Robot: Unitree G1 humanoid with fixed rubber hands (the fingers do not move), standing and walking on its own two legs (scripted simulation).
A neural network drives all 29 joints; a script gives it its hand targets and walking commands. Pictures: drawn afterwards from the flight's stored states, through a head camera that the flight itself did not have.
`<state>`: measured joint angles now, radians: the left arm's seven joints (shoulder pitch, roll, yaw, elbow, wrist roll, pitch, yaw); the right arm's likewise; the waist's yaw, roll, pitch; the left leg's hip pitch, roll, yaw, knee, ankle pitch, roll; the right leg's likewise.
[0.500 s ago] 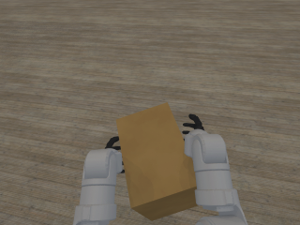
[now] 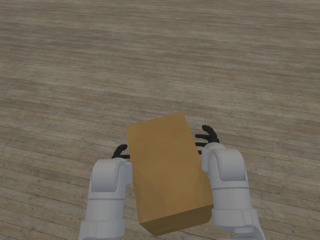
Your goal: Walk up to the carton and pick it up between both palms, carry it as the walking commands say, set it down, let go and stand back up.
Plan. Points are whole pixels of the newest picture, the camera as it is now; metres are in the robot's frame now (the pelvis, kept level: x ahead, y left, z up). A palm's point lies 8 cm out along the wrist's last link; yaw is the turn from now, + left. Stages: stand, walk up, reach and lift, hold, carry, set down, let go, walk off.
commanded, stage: carry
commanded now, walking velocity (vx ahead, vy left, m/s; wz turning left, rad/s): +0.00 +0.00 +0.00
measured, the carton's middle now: (168, 175) +0.32 -0.01 +0.01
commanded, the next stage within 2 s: hold in 1.10 s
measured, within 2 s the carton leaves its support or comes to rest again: neither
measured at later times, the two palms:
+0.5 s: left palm (111, 171) +0.29 +0.13 +0.07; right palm (206, 154) +0.31 -0.09 +0.11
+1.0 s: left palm (109, 177) +0.28 +0.14 +0.06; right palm (204, 157) +0.31 -0.09 +0.10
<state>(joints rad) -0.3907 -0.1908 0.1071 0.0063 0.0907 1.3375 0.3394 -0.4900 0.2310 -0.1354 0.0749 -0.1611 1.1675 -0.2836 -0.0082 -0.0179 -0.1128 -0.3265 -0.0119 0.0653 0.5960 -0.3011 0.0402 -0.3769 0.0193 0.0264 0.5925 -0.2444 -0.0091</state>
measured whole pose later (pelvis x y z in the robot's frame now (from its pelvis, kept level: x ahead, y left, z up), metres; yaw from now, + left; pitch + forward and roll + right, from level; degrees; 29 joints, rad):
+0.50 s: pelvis -0.01 +0.02 +0.00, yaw -1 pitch +2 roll +0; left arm -0.40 -0.20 0.10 -0.04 0.10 1.31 0.33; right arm -0.50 0.24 -0.14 0.00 -0.15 1.16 -0.29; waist 0.00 -0.01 -0.05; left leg -0.36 -0.02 0.09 0.63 -0.31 0.07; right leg -0.40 0.01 0.05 0.61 -0.24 0.02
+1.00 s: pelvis -0.01 +0.02 +0.00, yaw -1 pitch +2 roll +0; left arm -0.35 -0.18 0.10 0.07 0.13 1.16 0.23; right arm -0.47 0.22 -0.16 0.13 -0.20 1.01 -0.20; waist 0.01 0.00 -0.09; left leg -0.36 -0.02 0.09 0.61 -0.29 0.07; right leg -0.41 0.01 0.05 0.59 -0.22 0.02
